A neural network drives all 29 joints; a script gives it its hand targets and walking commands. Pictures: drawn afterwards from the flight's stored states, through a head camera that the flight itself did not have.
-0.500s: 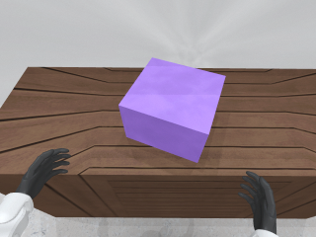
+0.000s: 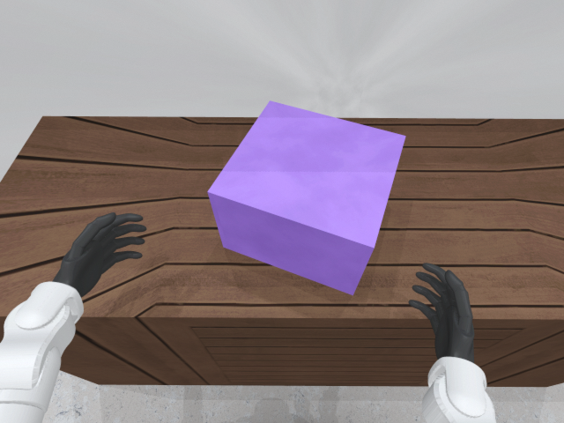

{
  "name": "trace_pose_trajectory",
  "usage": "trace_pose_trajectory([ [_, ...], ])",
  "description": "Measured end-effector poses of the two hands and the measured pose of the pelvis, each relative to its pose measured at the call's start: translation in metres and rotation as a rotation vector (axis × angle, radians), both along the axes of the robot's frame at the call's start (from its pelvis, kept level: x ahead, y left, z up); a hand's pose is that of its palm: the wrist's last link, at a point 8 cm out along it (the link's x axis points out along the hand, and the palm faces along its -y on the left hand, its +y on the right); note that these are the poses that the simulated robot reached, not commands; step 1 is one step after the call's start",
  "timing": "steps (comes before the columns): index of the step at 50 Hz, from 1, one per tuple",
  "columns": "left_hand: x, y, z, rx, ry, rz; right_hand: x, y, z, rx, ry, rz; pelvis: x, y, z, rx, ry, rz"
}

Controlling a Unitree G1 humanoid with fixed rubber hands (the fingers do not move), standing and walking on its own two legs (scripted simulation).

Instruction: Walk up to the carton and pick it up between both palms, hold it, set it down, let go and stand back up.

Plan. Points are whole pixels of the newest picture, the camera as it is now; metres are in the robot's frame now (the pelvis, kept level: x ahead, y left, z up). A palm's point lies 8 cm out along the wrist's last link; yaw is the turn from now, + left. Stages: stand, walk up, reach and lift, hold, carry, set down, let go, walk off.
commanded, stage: reach and lift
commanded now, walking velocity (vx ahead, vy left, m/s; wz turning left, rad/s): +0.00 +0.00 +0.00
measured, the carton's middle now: (309, 194) +0.46 -0.01 -0.01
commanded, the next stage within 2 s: none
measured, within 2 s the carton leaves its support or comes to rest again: neither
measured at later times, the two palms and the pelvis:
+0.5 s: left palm (93, 209) +0.33 +0.27 +0.12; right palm (438, 276) +0.27 -0.17 +0.07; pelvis -0.02 +0.00 +0.00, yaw +0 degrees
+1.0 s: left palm (119, 163) +0.39 +0.24 +0.14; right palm (444, 226) +0.33 -0.18 +0.09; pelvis -0.01 +0.00 +0.00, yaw +0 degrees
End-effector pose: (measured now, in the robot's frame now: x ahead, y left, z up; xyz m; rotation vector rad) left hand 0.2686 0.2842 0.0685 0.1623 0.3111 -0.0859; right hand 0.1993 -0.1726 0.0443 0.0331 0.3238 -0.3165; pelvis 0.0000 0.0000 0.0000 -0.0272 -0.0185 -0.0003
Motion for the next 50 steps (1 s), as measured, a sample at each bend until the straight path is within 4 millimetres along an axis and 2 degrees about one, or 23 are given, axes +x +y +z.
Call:
trace_pose_trajectory([
  [11,0.028,-0.012,0.035,-0.011,-0.086,-0.027,0.031,0.007,0.008,-0.003,-0.045,0.035,-0.008,-0.002,0.001,0.002,-0.007,0.0],
  [15,0.041,-0.013,0.037,-0.025,-0.057,-0.014,0.044,0.009,0.009,-0.015,-0.022,0.041,-0.011,-0.003,0.001,0.003,-0.009,0.0],
  [21,0.052,-0.017,0.051,-0.032,-0.078,-0.02,0.063,0.006,0.025,-0.027,-0.066,0.025,-0.014,-0.004,0.002,0.004,-0.01,0.0],
  [26,0.061,-0.018,0.055,-0.042,-0.062,-0.012,0.075,0.006,0.021,-0.022,-0.019,0.026,-0.015,-0.004,0.002,0.005,-0.011,0.0],
  [31,0.071,-0.023,0.06,-0.043,-0.071,-0.024,0.085,0.002,0.026,-0.024,-0.023,0.014,-0.015,-0.004,0.002,0.005,-0.009,0.0],
  [40,0.094,-0.027,0.075,-0.069,-0.102,-0.028,0.114,0.004,0.046,-0.038,-0.063,0.014,-0.015,-0.004,0.002,0.005,-0.009,0.0],
  [45,0.105,-0.031,0.071,-0.083,-0.073,-0.032,0.123,-0.001,0.039,-0.05,-0.011,-0.01,-0.015,-0.004,0.002,0.004,-0.009,0.0],
  [50,0.118,-0.041,0.074,-0.077,-0.065,-0.053,0.13,-0.006,0.049,-0.046,-0.038,-0.03,-0.015,-0.003,0.002,0.003,-0.008,0.0],
])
